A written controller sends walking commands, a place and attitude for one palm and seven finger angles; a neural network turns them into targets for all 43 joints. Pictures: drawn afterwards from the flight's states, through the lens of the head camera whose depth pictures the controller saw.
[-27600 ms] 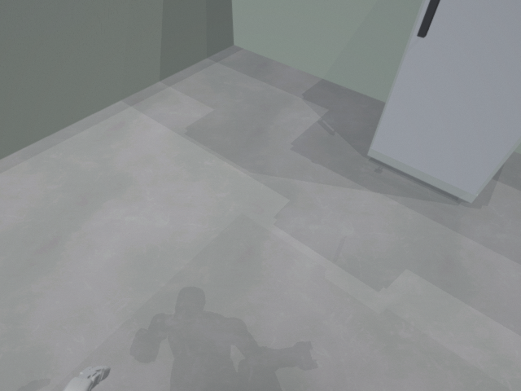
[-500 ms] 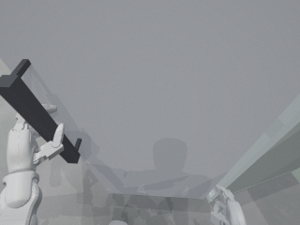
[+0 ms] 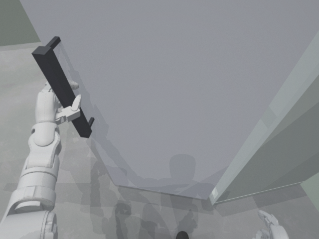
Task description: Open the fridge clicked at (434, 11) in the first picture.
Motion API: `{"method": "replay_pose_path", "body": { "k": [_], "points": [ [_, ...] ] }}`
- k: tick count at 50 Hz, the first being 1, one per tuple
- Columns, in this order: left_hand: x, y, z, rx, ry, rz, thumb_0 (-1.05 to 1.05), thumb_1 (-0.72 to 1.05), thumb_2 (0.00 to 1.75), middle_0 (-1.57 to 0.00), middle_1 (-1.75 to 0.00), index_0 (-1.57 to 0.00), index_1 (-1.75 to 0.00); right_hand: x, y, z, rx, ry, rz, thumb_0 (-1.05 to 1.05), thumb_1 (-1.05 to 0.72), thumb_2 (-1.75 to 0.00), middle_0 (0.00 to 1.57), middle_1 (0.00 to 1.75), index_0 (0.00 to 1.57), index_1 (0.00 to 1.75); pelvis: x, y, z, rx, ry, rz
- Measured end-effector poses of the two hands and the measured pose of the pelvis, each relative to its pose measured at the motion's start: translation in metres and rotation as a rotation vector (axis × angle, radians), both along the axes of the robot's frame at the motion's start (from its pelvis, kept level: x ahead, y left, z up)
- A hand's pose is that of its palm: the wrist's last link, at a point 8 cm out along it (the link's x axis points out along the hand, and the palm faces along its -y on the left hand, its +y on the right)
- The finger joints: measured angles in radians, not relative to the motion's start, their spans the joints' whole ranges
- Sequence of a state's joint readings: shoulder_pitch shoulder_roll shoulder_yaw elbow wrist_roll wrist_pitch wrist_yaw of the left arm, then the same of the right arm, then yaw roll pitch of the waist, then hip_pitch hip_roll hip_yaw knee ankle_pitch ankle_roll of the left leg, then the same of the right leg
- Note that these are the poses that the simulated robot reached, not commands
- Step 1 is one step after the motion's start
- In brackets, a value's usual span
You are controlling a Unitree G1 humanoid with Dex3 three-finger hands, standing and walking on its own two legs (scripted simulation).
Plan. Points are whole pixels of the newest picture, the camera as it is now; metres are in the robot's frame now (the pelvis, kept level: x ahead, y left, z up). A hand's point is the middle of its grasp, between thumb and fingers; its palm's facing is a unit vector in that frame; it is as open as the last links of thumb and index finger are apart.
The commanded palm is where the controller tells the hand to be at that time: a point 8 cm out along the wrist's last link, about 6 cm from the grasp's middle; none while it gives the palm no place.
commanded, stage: stop walking and hold the door back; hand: left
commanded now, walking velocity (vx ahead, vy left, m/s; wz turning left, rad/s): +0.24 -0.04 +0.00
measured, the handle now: (73, 95) +0.44 +0.25 +0.11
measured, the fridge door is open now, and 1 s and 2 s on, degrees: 68 67 68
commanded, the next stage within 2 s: loosen the grip on the handle in 0.98 s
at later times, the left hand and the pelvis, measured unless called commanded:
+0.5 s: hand (77, 100) +0.43 +0.23 +0.11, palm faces +0.22 -0.94 -0.28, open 6.3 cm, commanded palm +0.38 +0.31 +0.09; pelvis -0.01 +0.01 -0.02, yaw -5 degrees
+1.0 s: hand (74, 106) +0.41 +0.24 +0.10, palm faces +0.16 -0.95 -0.25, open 6.2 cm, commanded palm +0.38 +0.30 +0.09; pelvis +0.00 +0.04 -0.01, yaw -8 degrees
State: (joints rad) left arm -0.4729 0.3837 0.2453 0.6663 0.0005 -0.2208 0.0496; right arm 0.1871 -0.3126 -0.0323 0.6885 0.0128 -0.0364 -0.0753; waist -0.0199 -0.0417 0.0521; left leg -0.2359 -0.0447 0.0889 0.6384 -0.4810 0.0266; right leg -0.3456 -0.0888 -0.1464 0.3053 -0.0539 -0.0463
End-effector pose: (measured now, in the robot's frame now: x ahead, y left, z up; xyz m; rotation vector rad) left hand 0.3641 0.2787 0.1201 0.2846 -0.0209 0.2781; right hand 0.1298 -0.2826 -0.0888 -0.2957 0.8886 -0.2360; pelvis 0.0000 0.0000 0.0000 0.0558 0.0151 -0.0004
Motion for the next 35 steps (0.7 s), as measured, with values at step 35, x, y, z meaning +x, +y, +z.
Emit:
{"method": "replay_pose_path", "body": {
  "k": [35],
  "points": [
    [0.029,0.009,-0.006,-0.03,-0.117,-0.164,-0.07,0.56,0.74,-0.46,-1.4,-0.41,-1.38,-0.035,0.03,0.0,-0.071,-0.064,-0.156,0.01,-0.91,-0.9,0.2,0.3,0.2,0.3,0.005,0.042,-0.022,-0.096,-0.051,-0.107]
  ]
}}
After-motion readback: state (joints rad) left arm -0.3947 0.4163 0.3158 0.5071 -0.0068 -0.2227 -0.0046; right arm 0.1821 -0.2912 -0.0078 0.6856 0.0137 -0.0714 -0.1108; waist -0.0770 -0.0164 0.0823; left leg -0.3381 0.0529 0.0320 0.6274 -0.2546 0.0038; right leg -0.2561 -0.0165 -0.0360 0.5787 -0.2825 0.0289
